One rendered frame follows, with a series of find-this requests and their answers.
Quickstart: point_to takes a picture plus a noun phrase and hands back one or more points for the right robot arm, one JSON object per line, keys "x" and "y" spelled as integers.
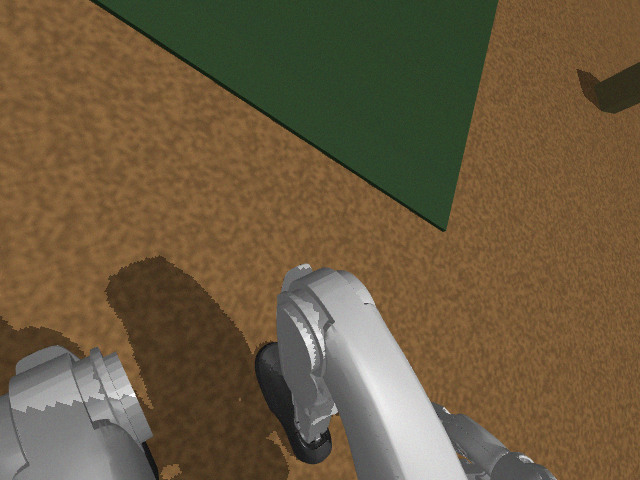
{"x": 517, "y": 466}

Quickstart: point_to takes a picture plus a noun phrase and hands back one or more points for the left robot foot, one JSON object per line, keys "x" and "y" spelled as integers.
{"x": 150, "y": 460}

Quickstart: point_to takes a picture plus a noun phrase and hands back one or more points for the right robot hand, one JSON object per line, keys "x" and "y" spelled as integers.
{"x": 471, "y": 440}

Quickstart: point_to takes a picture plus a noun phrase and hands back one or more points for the right robot foot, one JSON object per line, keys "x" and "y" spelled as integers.
{"x": 279, "y": 400}

